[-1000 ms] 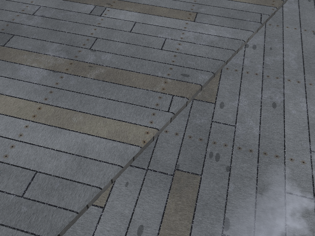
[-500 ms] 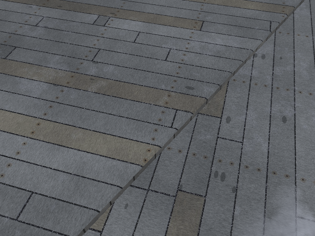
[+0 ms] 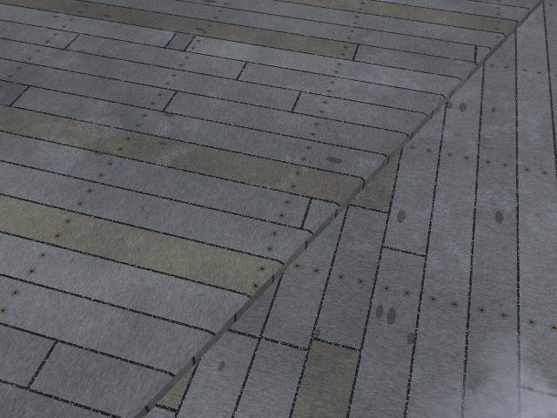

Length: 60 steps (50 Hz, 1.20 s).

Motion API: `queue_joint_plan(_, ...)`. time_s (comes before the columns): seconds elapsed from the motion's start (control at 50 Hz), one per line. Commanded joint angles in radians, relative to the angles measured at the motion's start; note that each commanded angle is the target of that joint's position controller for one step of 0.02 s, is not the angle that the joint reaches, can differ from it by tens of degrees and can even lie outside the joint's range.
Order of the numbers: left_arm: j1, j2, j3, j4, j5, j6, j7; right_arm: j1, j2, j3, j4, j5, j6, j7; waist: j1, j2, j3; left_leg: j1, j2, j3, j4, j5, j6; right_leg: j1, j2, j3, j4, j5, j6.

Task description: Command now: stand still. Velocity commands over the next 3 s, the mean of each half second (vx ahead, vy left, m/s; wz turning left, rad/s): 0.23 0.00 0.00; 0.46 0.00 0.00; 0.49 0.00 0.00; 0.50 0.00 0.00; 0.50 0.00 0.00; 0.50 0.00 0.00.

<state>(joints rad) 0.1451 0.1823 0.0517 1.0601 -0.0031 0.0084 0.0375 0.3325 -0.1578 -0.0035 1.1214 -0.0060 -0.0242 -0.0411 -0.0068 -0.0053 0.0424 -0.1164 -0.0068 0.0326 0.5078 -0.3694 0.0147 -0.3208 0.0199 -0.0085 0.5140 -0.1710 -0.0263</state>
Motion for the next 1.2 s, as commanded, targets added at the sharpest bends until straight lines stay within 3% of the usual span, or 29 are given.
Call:
queue_joint_plan(0.02, -0.001, 0.091, 0.013, -0.026, 0.0, -0.008, 0.003, 0.085, -0.08, -0.014, -0.008, 0.0, -0.006, -0.002, 0.003, 0.009, 0.018, -0.207, 0.042, -0.043, -0.144, 0.032, 0.022, 0.159, -0.054, 0.069, -0.069, 0.059, -0.043)
queue_joint_plan(0.08, 0.005, 0.089, 0.01, -0.017, 0.0, -0.008, 0.004, 0.094, -0.076, -0.015, -0.008, 0.0, -0.008, -0.002, 0.004, 0.01, 0.02, -0.206, 0.041, -0.042, -0.148, 0.034, 0.023, 0.158, -0.054, 0.069, -0.071, 0.058, -0.042)
queue_joint_plan(0.14, 0.027, 0.099, 0.016, -0.001, -0.01, -0.011, 0.004, 0.123, -0.121, -0.033, -0.01, 0.014, -0.004, -0.007, -0.008, 0.063, 0.049, -0.21, 0.07, -0.103, -0.194, -0.305, 0.087, 0.061, 0.013, 0.002, 0.002, -0.346, -0.041)
queue_joint_plan(0.18, -0.058, 0.078, 0.01, -0.039, -0.019, -0.04, -0.007, 0.166, -0.181, -0.055, -0.021, 0.027, -0.019, -0.009, -0.048, 0.15, 0.121, -0.146, 0.231, -0.324, -0.324, -0.461, 0.179, -0.125, 0.03, -0.05, 0.162, -0.288, -0.035)
queue_joint_plan(0.2, -0.085, 0.072, 0.007, -0.055, -0.022, -0.058, -0.017, 0.138, -0.217, -0.07, -0.031, 0.029, -0.03, -0.009, -0.046, 0.182, 0.164, -0.121, 0.332, -0.429, -0.37, -0.434, 0.225, -0.213, -0.016, -0.033, 0.257, -0.208, -0.042)
queue_joint_plan(0.22, -0.101, 0.083, 0.009, -0.064, -0.023, -0.072, -0.025, 0.133, -0.205, -0.071, -0.038, 0.023, -0.043, -0.008, -0.049, 0.164, 0.182, -0.071, 0.373, -0.463, -0.376, -0.354, 0.245, -0.299, -0.053, -0.005, 0.329, -0.229, -0.051)
queue_joint_plan(0.28, -0.116, 0.092, 0.011, -0.081, -0.038, -0.1, -0.041, 0.129, -0.17, -0.068, -0.052, 0.028, -0.059, 0.01, -0.041, 0.108, 0.172, 0.064, 0.326, -0.351, -0.328, -0.109, 0.196, -0.372, -0.099, -0.001, 0.266, -0.265, -0.061)
queue_joint_plan(0.32, -0.089, 0.073, 0.01, -0.069, -0.035, -0.109, -0.051, 0.111, -0.185, -0.07, -0.061, 0.032, -0.053, 0.02, -0.018, 0.11, 0.136, -0.03, 0.252, -0.232, -0.289, -0.025, 0.162, -0.156, -0.05, -0.082, 0.128, -0.178, -0.049)
queue_joint_plan(0.36, 0.094, 0.096, 0.032, 0.0, -0.035, -0.103, -0.053, 0.099, -0.201, -0.07, -0.071, 0.028, -0.048, 0.026, 0.062, 0.111, 0.059, -0.182, 0.188, -0.156, -0.168, 0.144, 0.136, 0.175, 0.041, -0.149, 0.06, -0.069, -0.039)
queue_joint_plan(0.38, 0.22, 0.131, 0.052, 0.032, -0.038, -0.098, -0.049, 0.073, -0.198, -0.066, -0.079, 0.029, -0.052, 0.027, 0.13, 0.085, 0.002, -0.234, 0.153, -0.104, -0.016, 0.304, 0.107, 0.321, 0.026, -0.106, 0.031, -0.057, -0.059)
queue_joint_plan(0.4, 0.378, 0.231, 0.079, 0.055, -0.03, -0.101, -0.04, 0.027, -0.14, -0.05, -0.116, 0.026, -0.06, 0.027, 0.189, -0.125, -0.06, -0.412, 0.044, 0.017, 0.367, 0.297, 0.026, 0.486, -0.195, 0.249, -0.126, -0.182, -0.154)
queue_joint_plan(0.42, 0.461, 0.27, 0.071, 0.065, -0.014, -0.111, -0.049, 0.041, -0.055, -0.031, -0.15, 0.031, -0.083, 0.023, 0.171, -0.319, -0.161, -0.604, -0.062, -0.041, 0.679, -0.159, 0.005, 0.599, -0.409, 0.728, -0.333, -0.263, -0.286)
queue_joint_plan(0.44, 0.359, 0.196, 0.041, 0.052, -0.005, -0.127, -0.052, 0.003, -0.11, -0.046, -0.162, 0.057, -0.098, 0.029, 0.12, -0.186, -0.092, -0.688, 0.009, -0.149, 0.836, -0.135, 0.039, 0.517, -0.427, 0.73, -0.334, -0.34, -0.275)
queue_joint_plan(0.46, 0.251, 0.15, 0.023, 0.015, -0.008, -0.134, -0.056, -0.035, -0.14, -0.052, -0.178, 0.065, -0.106, 0.037, 0.085, -0.122, -0.019, -0.716, 0.065, -0.139, 0.846, -0.031, 0.073, 0.425, -0.392, 0.582, -0.33, -0.311, -0.233)
queue_joint_plan(0.5, 0.141, 0.113, 0.0, -0.02, 0.0, -0.133, -0.069, -0.052, -0.155, -0.071, -0.172, 0.039, -0.101, 0.03, 0.032, -0.037, 0.024, -0.642, 0.138, -0.106, 0.739, 0.134, 0.093, 0.286, -0.29, 0.343, -0.363, -0.135, -0.164)
queue_joint_plan(0.56, 0.197, 0.11, -0.011, -0.001, 0.005, -0.125, -0.058, -0.038, -0.134, -0.079, -0.166, 0.036, -0.073, 0.035, 0.007, -0.061, 0.033, -0.576, 0.155, -0.069, 0.639, 0.199, 0.064, 0.227, -0.23, 0.184, -0.39, 0.067, -0.155)
queue_joint_plan(0.68, 0.261, 0.161, -0.006, -0.009, 0.008, -0.111, -0.026, -0.295, -0.106, -0.067, -0.261, 0.024, -0.067, 0.044, 0.048, -0.044, 0.07, -0.643, 0.136, -0.036, 0.284, 0.395, 0.006, 0.237, -0.225, 0.097, -0.429, 0.178, -0.166)
queue_joint_plan(0.82, 0.338, 0.175, 0.011, 0.008, -0.012, -0.096, -0.019, -0.465, -0.121, -0.052, -0.328, 0.036, -0.084, 0.085, 0.07, -0.056, 0.104, -0.596, 0.088, -0.012, 0.054, 0.393, 0.048, 0.392, -0.277, 0.047, -0.376, 0.242, -0.149)
queue_joint_plan(0.86, 0.312, 0.2, 0.021, 0.0, -0.009, -0.09, -0.018, -0.398, -0.157, -0.065, -0.32, 0.035, -0.089, 0.09, 0.018, -0.089, 0.043, -0.457, 0.045, 0.013, 0.037, 0.326, 0.078, 0.428, -0.286, 0.032, -0.279, 0.496, -0.131)
queue_joint_plan(0.9, 0.278, 0.201, 0.02, -0.011, -0.001, -0.076, -0.018, -0.124, -0.234, -0.108, -0.243, 0.035, -0.087, 0.082, -0.125, -0.112, -0.124, -0.098, -0.029, 0.061, 0.036, 0.287, 0.126, 0.373, -0.225, -0.022, 0.045, 0.783, -0.091)
queue_joint_plan(0.92, 0.271, 0.173, 0.005, -0.039, 0.01, -0.076, -0.022, 0.055, -0.308, -0.13, -0.202, 0.027, -0.084, 0.072, -0.183, -0.027, -0.256, 0.22, 0.135, -0.131, 0.054, 0.264, 0.185, 0.137, -0.174, -0.048, 0.362, 0.527, -0.055)
queue_joint_plan(0.94, 0.412, 0.007, -0.039, -0.045, 0.0, -0.099, -0.039, 0.138, -0.378, -0.14, -0.173, 0.009, -0.083, 0.077, -0.091, 0.265, -0.432, 0.552, 0.393, -0.669, -0.091, 0.008, 0.359, -0.247, 0.033, -0.002, 0.748, -0.229, 0.005)
queue_joint_plan(0.96, 0.337, 0.091, -0.02, -0.04, -0.03, -0.132, -0.045, 0.119, -0.283, -0.112, -0.174, 0.012, -0.086, 0.077, -0.126, 0.207, -0.425, 0.526, 0.388, -0.813, -0.226, -0.074, 0.33, -0.36, 0.022, 0.156, 0.887, -0.37, -0.02)
queue_joint_plan(0.98, 0.231, 0.156, -0.003, -0.084, -0.053, -0.149, -0.045, 0.014, -0.239, -0.098, -0.187, 0.02, -0.092, 0.075, -0.102, 0.178, -0.259, 0.392, 0.362, -0.655, -0.237, -0.026, 0.277, -0.445, -0.035, 0.131, 0.915, -0.305, -0.041)
queue_joint_plan(1.0, 0.166, 0.173, -0.001, -0.105, -0.049, -0.153, -0.036, -0.088, -0.202, -0.083, -0.213, 0.018, -0.096, 0.076, -0.067, 0.069, -0.182, 0.222, 0.333, -0.515, -0.26, 0.092, 0.248, -0.405, -0.096, 0.106, 0.869, -0.203, -0.049)
queue_joint_plan(1.02, 0.134, 0.175, 0.011, -0.108, -0.029, -0.145, -0.026, -0.149, -0.167, -0.072, -0.218, 0.005, -0.1, 0.081, -0.03, 0.013, -0.117, 0.066, 0.294, -0.406, -0.291, 0.199, 0.226, -0.347, -0.136, 0.091, 0.805, -0.137, -0.051)
queue_joint_plan(1.04, 0.175, 0.153, 0.014, -0.104, -0.021, -0.128, -0.023, -0.166, -0.156, -0.067, -0.212, -0.007, -0.104, 0.083, 0.013, 0.053, -0.11, -0.02, 0.274, -0.347, -0.313, 0.25, 0.223, -0.272, -0.168, 0.103, 0.764, -0.104, -0.051)
queue_joint_plan(1.1, 0.189, 0.114, 0.015, -0.104, -0.02, -0.094, -0.018, -0.127, -0.163, -0.065, -0.18, 0.0, -0.104, 0.077, 0.044, 0.062, -0.051, -0.12, 0.234, -0.235, -0.38, 0.293, 0.231, -0.252, -0.189, 0.086, 0.656, -0.081, -0.037)
queue_joint_plan(1.2, -0.005, 0.12, 0.022, -0.172, 0.0, -0.092, -0.023, -0.027, -0.211, -0.074, -0.156, 0.002, -0.093, 0.044, 0.0, 0.041, 0.0, -0.052, 0.219, -0.154, -0.407, 0.373, 0.214, -0.407, -0.187, 0.062, 0.372, 0.172, 0.008)
